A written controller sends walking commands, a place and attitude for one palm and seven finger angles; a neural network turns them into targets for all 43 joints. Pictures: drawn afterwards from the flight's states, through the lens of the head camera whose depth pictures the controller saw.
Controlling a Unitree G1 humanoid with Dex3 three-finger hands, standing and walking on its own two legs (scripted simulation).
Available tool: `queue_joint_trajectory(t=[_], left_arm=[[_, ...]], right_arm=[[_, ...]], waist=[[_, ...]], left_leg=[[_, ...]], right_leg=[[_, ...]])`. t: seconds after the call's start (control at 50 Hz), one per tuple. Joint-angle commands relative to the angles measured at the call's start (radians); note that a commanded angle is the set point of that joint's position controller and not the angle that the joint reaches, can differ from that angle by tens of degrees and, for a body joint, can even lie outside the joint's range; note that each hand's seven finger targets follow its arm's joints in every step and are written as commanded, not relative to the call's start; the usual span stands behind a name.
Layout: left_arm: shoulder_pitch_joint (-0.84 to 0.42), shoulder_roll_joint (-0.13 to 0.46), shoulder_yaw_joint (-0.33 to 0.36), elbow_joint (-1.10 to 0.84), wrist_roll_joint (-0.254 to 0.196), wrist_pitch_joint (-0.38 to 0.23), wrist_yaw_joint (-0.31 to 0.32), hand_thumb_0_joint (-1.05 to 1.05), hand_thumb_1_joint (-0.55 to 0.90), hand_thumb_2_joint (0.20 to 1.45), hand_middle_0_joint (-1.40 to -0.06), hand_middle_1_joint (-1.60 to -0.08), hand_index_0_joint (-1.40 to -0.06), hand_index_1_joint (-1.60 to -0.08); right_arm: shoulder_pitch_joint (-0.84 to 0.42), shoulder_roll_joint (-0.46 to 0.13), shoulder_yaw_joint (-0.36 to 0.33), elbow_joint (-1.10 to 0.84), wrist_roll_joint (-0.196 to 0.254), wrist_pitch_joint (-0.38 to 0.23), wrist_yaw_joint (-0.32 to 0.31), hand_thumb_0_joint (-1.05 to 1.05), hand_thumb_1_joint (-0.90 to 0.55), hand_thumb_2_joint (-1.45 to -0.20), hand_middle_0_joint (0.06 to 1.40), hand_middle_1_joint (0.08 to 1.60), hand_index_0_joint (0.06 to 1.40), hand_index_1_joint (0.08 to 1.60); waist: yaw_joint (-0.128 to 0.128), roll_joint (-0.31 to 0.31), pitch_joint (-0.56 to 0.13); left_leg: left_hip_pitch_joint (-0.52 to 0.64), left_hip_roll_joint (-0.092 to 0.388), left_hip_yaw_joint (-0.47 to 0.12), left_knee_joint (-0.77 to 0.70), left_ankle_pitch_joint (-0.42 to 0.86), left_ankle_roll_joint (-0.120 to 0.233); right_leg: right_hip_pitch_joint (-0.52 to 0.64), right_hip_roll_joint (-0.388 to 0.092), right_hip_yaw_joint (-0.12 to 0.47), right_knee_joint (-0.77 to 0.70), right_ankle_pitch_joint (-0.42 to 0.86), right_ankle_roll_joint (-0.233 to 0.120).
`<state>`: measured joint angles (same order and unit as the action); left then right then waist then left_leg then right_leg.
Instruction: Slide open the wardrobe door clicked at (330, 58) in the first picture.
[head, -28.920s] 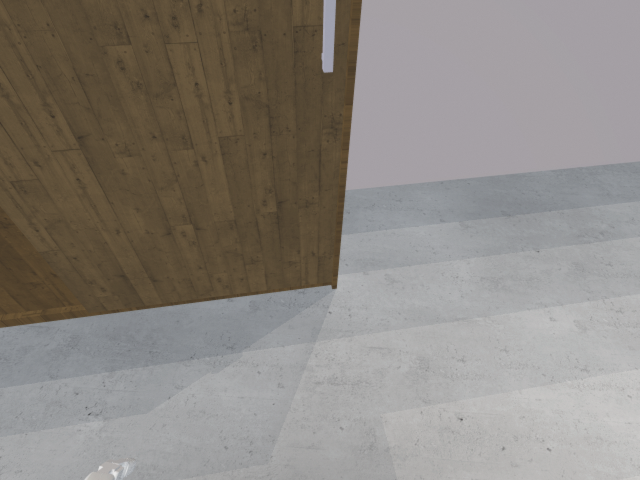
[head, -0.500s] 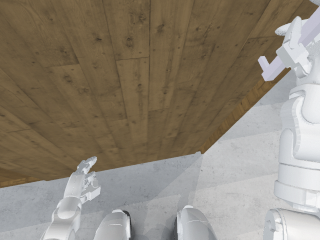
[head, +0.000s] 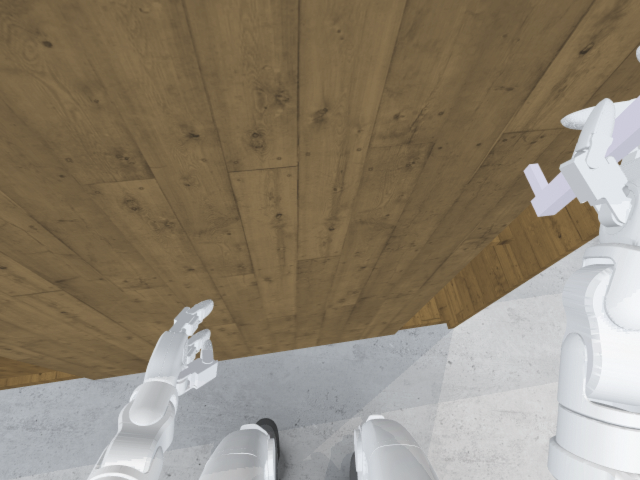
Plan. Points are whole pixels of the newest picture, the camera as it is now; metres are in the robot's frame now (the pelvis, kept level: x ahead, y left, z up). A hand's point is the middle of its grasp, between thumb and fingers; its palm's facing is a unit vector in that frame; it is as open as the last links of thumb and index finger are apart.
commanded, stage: step sideways, sliding the door along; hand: right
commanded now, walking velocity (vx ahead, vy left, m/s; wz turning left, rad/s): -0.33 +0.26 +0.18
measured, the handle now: (620, 110) +0.39 -0.23 +0.23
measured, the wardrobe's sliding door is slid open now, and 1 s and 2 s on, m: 0.19 0.56 0.69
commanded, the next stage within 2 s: stop walking and hold the door there in 1.78 s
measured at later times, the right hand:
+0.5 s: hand (344, 192) +0.32 -0.01 +0.21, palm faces +0.11 +0.99 -0.09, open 7.0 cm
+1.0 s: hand (96, 224) +0.29 +0.15 +0.22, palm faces +0.02 +0.99 -0.12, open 7.0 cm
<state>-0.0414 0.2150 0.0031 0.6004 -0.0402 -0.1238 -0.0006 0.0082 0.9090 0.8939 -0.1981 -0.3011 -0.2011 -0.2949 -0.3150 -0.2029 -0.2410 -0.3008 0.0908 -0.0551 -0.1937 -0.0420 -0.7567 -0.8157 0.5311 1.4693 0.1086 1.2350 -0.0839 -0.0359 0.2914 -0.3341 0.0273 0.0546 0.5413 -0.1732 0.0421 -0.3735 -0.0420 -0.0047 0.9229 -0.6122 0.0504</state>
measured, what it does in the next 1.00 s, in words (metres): steps to the left: right foot, then left foot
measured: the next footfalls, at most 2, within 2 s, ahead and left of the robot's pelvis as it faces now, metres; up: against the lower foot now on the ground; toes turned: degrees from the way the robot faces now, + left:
right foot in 0.08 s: +0.03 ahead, -0.13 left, +0.00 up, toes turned -7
left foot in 0.46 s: +0.01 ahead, +0.25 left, +0.00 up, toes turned +10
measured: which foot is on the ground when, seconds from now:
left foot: down 0.00-0.08, up 0.10-0.44, down 0.46-0.70, up 0.72-0.96, down 0.98-1.00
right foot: up 0.00-0.06, down 0.08-0.46, up 0.48-0.68, down 0.70-0.98, up 1.00-1.00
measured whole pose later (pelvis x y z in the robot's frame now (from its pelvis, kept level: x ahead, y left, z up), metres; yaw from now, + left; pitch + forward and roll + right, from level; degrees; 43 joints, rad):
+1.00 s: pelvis -0.15 +0.24 -0.02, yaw +13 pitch -2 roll +3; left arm 0.20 0.19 -0.01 0.66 -0.05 -0.01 0.03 0.01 0.91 0.89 -0.20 -0.30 -0.20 -0.30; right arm -0.62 -0.33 -0.17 0.23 0.09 -0.02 -0.10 0.01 -0.69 -0.80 0.46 1.40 0.14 1.29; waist -0.02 -0.06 0.13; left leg -0.24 0.04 0.04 0.57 -0.31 -0.04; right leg -0.38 -0.29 -0.02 0.66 -0.26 0.08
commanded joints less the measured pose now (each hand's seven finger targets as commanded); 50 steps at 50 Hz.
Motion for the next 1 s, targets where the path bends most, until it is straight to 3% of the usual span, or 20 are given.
queue_joint_trajectory(t=[0.0,0.02,0.04,0.06,0.08,0.12,0.36,0.42,0.44,0.46,0.48,0.5,0.54,0.62,0.64,0.68,0.72,0.8,0.92,0.98], left_arm=[[0.029,0.049,0.037,-0.145,0.007,0.014,0.002,0.0,0.9,0.9,-0.2,-0.3,-0.2,-0.3],[0.034,0.065,0.053,-0.159,0.008,0.023,0.002,0.0,0.9,0.9,-0.2,-0.3,-0.2,-0.3],[0.025,0.115,0.074,-0.188,0.007,0.018,-0.008,0.0,0.9,0.9,-0.2,-0.3,-0.2,-0.3],[0.018,0.126,0.083,-0.219,0.004,0.019,-0.032,0.0,0.9,0.9,-0.2,-0.3,-0.2,-0.3],[0.023,0.122,0.077,-0.218,0.025,0.003,-0.054,0.0,0.9,0.9,-0.2,-0.3,-0.2,-0.3],[0.035,0.099,0.065,-0.206,0.032,-0.017,-0.058,0.0,0.9,0.9,-0.2,-0.3,-0.2,-0.3],[0.054,0.085,0.058,-0.173,0.021,-0.037,-0.02,0.0,0.9,0.9,-0.2,-0.3,-0.2,-0.3],[0.03,0.046,0.029,-0.182,-0.008,-0.039,-0.013,0.0,0.9,0.9,-0.2,-0.3,-0.2,-0.3],[0.006,0.012,0.014,-0.192,-0.008,-0.028,0.0,0.0,0.9,0.9,-0.2,-0.3,-0.2,-0.3],[-0.024,0.015,0.004,-0.177,0.009,-0.03,0.015,0.0,0.9,0.9,-0.2,-0.3,-0.2,-0.3],[-0.003,0.021,0.026,-0.17,0.012,-0.028,0.021,0.0,0.9,0.9,-0.2,-0.3,-0.2,-0.3],[-0.009,0.031,0.031,-0.147,0.016,-0.027,0.032,0.0,0.9,0.9,-0.2,-0.3,-0.2,-0.3],[-0.003,0.01,0.003,-0.112,0.024,0.009,0.044,0.0,0.9,0.9,-0.2,-0.3,-0.2,-0.3],[0.049,0.039,0.029,-0.121,0.018,0.059,0.067,0.0,0.9,0.9,-0.2,-0.3,-0.2,-0.3],[0.069,0.055,0.042,-0.122,0.018,0.057,0.072,0.0,0.9,0.9,-0.2,-0.3,-0.2,-0.3],[0.055,0.102,0.067,-0.124,0.019,0.048,0.049,0.0,0.9,0.9,-0.2,-0.3,-0.2,-0.3],[0.039,0.1,0.06,-0.131,0.039,0.026,0.027,0.0,0.9,0.9,-0.2,-0.3,-0.2,-0.3],[0.078,0.139,0.076,-0.092,0.022,0.04,0.018,0.0,0.9,0.9,-0.2,-0.3,-0.2,-0.3],[0.101,0.139,0.046,-0.104,-0.018,0.06,0.037,0.0,0.9,0.9,-0.2,-0.3,-0.2,-0.3],[0.059,0.068,0.014,-0.101,-0.013,0.068,0.058,0.0,0.9,0.9,-0.2,-0.3,-0.2,-0.3]], right_arm=[[-0.347,-0.069,0.291,-0.5,-0.032,-0.235,0.093,0.0,-0.9,-0.9,0.45,1.4,0.45,1.4],[-0.367,-0.052,0.329,-0.507,-0.027,-0.237,0.105,0.0,-0.9,-0.9,0.45,1.4,0.45,1.4],[-0.369,-0.016,0.369,-0.516,-0.02,-0.233,0.123,0.0,-0.9,-0.9,0.45,1.4,0.45,1.4],[-0.36,0.012,0.395,-0.466,-0.045,-0.232,0.135,0.0,-0.9,-0.9,0.45,1.4,0.45,1.4],[-0.389,0.053,0.399,-0.421,-0.072,-0.225,0.137,0.0,-0.9,-0.9,0.45,1.4,0.45,1.4],[-0.458,0.068,0.414,-0.431,-0.074,-0.226,0.132,0.0,-0.9,-0.9,0.45,1.4,0.45,1.4],[-0.398,-0.038,0.291,-0.257,-0.055,-0.184,0.129,0.0,-0.9,-0.9,0.45,1.4,0.45,1.4],[-0.405,-0.084,0.268,-0.264,-0.056,-0.19,0.129,0.0,-0.9,-0.9,0.45,1.4,0.45,1.4],[-0.416,-0.145,0.246,-0.273,-0.062,-0.19,0.124,0.0,-0.9,-0.9,0.45,1.4,0.45,1.4],[-0.345,-0.179,0.206,-0.229,-0.061,-0.168,0.105,0.0,-0.9,-0.9,0.45,1.4,0.45,1.4],[-0.327,-0.124,0.234,-0.267,-0.039,-0.165,0.111,0.0,-0.9,-0.9,0.45,1.4,0.45,1.4],[-0.345,-0.166,0.174,-0.299,-0.042,-0.175,0.099,0.0,-0.9,-0.9,0.45,1.4,0.45,1.4],[-0.356,-0.179,0.11,-0.283,-0.038,-0.192,0.073,0.0,-0.9,-0.9,0.45,1.4,0.45,1.4],[-0.423,-0.231,0.06,-0.204,-0.028,-0.201,0.078,0.0,-0.9,-0.9,0.45,1.4,0.45,1.4],[-0.459,-0.236,0.067,-0.19,-0.021,-0.203,0.084,0.0,-0.9,-0.9,0.45,1.4,0.45,1.4],[-0.484,-0.173,0.112,-0.107,-0.017,-0.187,0.112,0.0,-0.9,-0.9,0.45,1.4,0.45,1.4],[-0.64,-0.179,0.122,-0.138,-0.037,-0.184,0.127,0.0,-0.9,-0.9,0.45,1.4,0.45,1.4],[-0.63,-0.161,0.138,0.055,-0.03,-0.125,0.134,0.0,-0.9,-0.9,0.45,1.4,0.45,1.4],[-0.763,-0.221,0.105,0.208,-0.012,-0.102,0.127,0.0,-0.9,-0.9,0.45,1.4,0.45,1.4],[-0.836,-0.311,0.086,0.228,-0.019,-0.098,0.103,0.0,-0.9,-0.9,0.45,1.4,0.45,1.4]], waist=[[0.101,0.206,-0.712],[0.113,0.173,-0.716],[0.104,-0.058,-0.717],[0.076,-0.173,-0.702],[0.082,-0.146,-0.632],[0.098,-0.245,-0.555],[0.114,-0.318,-0.548],[0.08,-0.073,-0.578],[0.081,0.194,-0.554],[0.05,0.199,-0.55],[0.026,0.414,-0.633],[0.042,0.414,-0.657],[0.058,0.238,-0.669],[0.078,0.197,-0.717],[0.097,0.162,-0.716],[0.081,-0.221,-0.681],[0.094,-0.246,-0.601],[0.074,-0.218,-0.561],[0.082,-0.191,-0.586],[0.066,0.233,-0.524]], left_leg=[[0.367,0.185,-0.185,0.068,0.978,0.079],[0.196,0.143,-0.148,0.119,0.777,0.039],[-0.062,0.024,-0.071,0.268,0.202,-0.048],[-0.194,-0.006,-0.113,0.46,-0.394,-0.047],[-0.234,-0.045,-0.136,0.578,-0.441,-0.043],[-0.249,-0.005,-0.141,0.603,-0.366,-0.056],[0.012,-0.076,0.039,0.075,-0.149,-0.089],[0.236,-0.022,0.013,-0.243,0.355,-0.086],[0.324,0.144,-0.128,-0.229,0.848,-0.035],[0.331,0.249,-0.21,-0.156,1.118,0.024],[0.369,0.278,-0.281,-0.101,1.156,0.079],[0.456,0.29,-0.296,-0.054,1.173,0.122],[0.534,0.243,-0.224,-0.031,1.099,0.134],[0.346,0.179,-0.165,0.008,0.736,0.073],[0.188,0.147,-0.146,0.051,0.578,0.036],[-0.179,-0.041,-0.09,0.347,-0.363,-0.071],[-0.226,0.0,-0.203,0.524,-0.324,-0.061],[-0.066,0.005,-0.087,0.348,-0.19,-0.07],[0.258,-0.042,0.067,-0.053,-0.12,-0.085],[0.281,0.294,-0.193,-0.2,0.238,0.09]], right_leg=[[0.265,-0.055,-0.053,-0.375,0.419,-0.006],[0.458,-0.151,-0.012,-0.46,0.697,-0.044],[0.646,-0.412,0.209,-0.487,1.337,-0.167],[0.721,-0.546,0.238,-0.468,1.624,-0.244],[0.641,-0.518,0.153,-0.454,1.59,-0.244],[0.574,-0.474,0.098,-0.446,1.434,-0.224],[0.57,-0.363,-0.123,-0.455,1.203,-0.106],[0.432,-0.214,-0.142,-0.231,0.794,-0.079],[0.203,-0.098,-0.16,-0.086,0.239,-0.075],[0.043,-0.038,-0.112,0.014,-0.045,-0.008],[0.009,0.005,-0.006,0.136,-0.102,0.002],[-0.055,-0.012,0.051,0.165,-0.091,-0.007],[-0.07,-0.013,0.0,0.002,-0.023,0.004],[0.212,-0.035,-0.088,-0.407,0.365,-0.008],[0.384,-0.102,-0.051,-0.495,0.551,-0.041],[0.607,-0.536,0.342,-0.557,1.323,-0.259],[0.498,-0.566,0.363,-0.551,1.052,-0.284],[0.369,-0.406,0.053,-0.508,0.95,-0.184],[0.148,-0.261,-0.041,-0.368,0.512,-0.104],[-0.161,-0.048,-0.105,0.092,0.001,-0.027]])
